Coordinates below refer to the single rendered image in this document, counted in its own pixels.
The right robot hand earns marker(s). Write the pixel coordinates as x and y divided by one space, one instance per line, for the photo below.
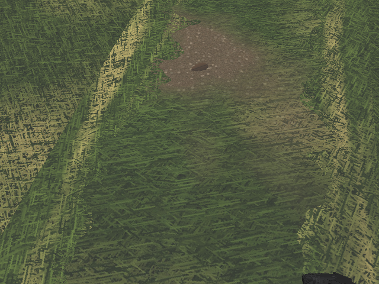
326 278

